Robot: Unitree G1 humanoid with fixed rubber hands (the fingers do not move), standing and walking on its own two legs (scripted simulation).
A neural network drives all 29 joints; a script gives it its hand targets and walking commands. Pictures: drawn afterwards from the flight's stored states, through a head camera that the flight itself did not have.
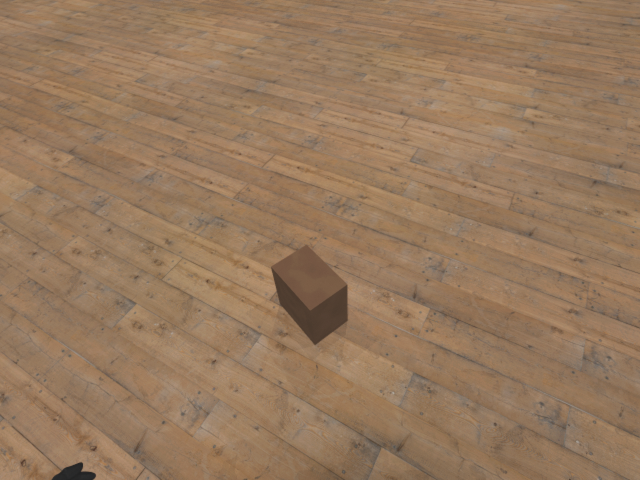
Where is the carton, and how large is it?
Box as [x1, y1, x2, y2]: [271, 245, 347, 344]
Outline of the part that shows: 305,245 271,266 280,303 315,344 347,320 347,284 308,246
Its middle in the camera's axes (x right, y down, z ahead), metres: -0.04 +0.20 +1.32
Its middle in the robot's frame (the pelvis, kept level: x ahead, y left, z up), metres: +0.79 +0.07 -0.64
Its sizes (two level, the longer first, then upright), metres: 0.213 0.145 0.225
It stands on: the floor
